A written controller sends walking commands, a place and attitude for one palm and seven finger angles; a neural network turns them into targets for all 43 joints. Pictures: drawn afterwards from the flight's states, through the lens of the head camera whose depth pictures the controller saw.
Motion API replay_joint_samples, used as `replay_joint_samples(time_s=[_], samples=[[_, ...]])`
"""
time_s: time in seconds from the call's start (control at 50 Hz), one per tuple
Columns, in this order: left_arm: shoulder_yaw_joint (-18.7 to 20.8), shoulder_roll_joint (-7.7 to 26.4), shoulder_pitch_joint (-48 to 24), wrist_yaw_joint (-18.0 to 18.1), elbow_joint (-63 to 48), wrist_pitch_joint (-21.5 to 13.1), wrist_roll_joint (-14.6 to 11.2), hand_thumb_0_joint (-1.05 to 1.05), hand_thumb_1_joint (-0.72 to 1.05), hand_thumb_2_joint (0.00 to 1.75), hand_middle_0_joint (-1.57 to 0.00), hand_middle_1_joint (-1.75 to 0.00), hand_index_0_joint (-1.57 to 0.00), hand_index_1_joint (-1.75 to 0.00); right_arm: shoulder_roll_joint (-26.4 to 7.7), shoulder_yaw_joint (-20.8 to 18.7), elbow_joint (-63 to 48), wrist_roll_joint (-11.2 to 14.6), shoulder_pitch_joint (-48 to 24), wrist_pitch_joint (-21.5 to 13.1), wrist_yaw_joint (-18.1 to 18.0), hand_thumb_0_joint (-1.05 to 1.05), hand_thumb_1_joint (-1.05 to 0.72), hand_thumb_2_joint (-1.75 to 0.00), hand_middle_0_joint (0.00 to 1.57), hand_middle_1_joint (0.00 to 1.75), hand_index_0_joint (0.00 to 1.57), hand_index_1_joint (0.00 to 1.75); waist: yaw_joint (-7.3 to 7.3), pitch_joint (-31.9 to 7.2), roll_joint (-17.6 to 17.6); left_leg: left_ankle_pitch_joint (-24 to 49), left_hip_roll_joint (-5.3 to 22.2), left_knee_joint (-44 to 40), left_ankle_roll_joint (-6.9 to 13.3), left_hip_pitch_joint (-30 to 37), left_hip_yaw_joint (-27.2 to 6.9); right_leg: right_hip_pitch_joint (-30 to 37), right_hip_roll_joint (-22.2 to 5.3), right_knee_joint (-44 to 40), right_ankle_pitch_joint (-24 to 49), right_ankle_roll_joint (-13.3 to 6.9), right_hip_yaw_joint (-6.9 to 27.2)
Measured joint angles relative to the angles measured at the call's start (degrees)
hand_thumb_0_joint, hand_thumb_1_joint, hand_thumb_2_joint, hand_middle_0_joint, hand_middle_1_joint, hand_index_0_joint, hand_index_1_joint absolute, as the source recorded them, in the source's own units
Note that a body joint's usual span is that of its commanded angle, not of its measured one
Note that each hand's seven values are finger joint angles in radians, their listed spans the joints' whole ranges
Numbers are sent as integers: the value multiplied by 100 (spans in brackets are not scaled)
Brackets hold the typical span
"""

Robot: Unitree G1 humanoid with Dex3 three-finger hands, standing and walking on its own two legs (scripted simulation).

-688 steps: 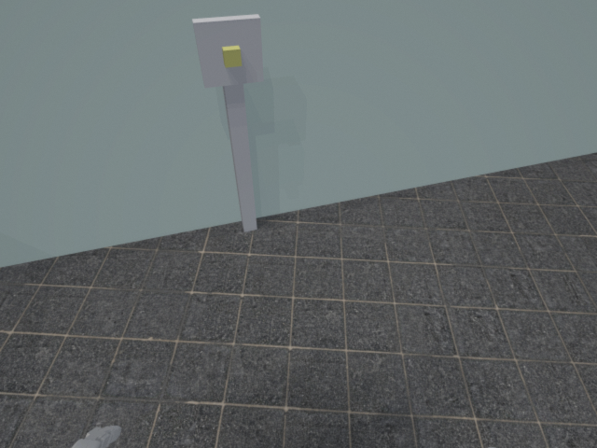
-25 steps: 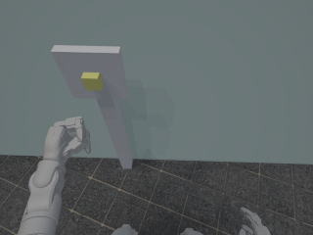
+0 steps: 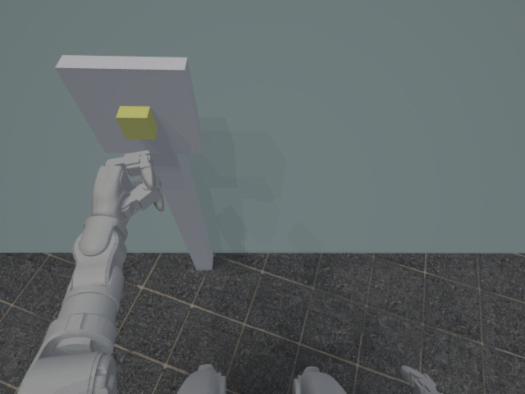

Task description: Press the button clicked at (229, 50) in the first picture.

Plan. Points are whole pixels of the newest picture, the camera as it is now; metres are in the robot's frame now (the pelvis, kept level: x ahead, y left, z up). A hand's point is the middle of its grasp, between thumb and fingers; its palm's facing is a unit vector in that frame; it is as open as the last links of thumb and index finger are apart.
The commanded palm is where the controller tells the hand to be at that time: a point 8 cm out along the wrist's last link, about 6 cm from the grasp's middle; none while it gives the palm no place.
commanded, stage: aim a knuckle at the button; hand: left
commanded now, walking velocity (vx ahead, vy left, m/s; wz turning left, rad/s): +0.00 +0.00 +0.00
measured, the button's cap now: (138, 121) +0.52 +0.20 +0.09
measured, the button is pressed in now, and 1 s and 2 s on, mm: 0 0 6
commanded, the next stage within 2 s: press the button with the knuckle in 1.04 s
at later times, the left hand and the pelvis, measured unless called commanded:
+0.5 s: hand (158, 184) +0.41 +0.16 +0.06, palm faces -0.02 -1.00 -0.02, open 3.1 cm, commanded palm +0.39 +0.21 +0.06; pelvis +0.00 +0.00 +0.00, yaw +0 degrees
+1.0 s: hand (161, 186) +0.42 +0.16 +0.05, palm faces +0.00 -1.00 -0.01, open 3.1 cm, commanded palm +0.40 +0.22 +0.06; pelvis -0.01 +0.00 +0.00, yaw +0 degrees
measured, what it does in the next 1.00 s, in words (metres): stands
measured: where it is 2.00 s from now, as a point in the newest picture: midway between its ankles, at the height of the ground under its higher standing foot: outside the picture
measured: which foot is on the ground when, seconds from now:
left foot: down 0.00-1.00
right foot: down 0.00-1.00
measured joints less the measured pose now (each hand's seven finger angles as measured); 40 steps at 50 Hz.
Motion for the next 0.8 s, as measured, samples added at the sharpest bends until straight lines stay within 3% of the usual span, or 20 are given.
replay_joint_samples(time_s=[0.1,0.18,0.34,0.46,0.56,0.7,0.8], samples=[[-6,-15,-365,160,256,-241,86,2,90,90,-130,-150,-130,-150,9,-28,101,-37,67,40,41,1,-91,-90,20,30,20,30,-21,-24,14,-31,9,98,8,-157,7,-156,5,87,-18,8,12],[132,40,-610,165,560,-209,173,1,90,90,-129,-150,-130,-150,19,-24,128,-54,113,165,82,1,-91,-90,20,30,20,30,-85,-71,13,-44,25,134,14,-234,38,-255,19,130,-21,9,45],[301,128,-311,107,541,-217,109,1,90,90,-129,-150,-130,-150,3,-38,-4,-24,315,329,95,1,-91,-90,20,30,20,30,-92,-70,21,-9,55,12,18,-116,90,-164,55,8,39,14,97],[62,40,-200,95,302,-405,43,2,90,90,-129,-150,-130,-150,-20,-84,62,-4,294,309,79,1,-91,-90,20,30,20,30,-19,-58,19,9,40,16,16,-92,19,-86,45,-36,57,11,28],[-108,-71,-433,144,594,-313,126,1,90,90,-130,-150,-130,-150,-42,-67,69,-7,132,314,78,1,-91,-90,20,30,20,30,-37,-64,20,25,9,53,28,-135,-11,-110,14,0,57,20,0],[100,-50,-614,398,683,-405,268,2,89,90,-130,-150,-130,-150,11,-20,-66,-59,-14,282,79,1,-91,-90,20,30,20,30,-111,-26,-28,34,21,111,27,-243,43,-267,22,106,63,15,58],[140,65,-569,339,639,-442,249,1,89,90,-130,-150,-130,-150,25,-7,-51,-48,59,331,113,1,-91,-90,20,30,20,30,-78,-77,14,16,35,96,19,-200,47,-228,38,86,51,9,64]])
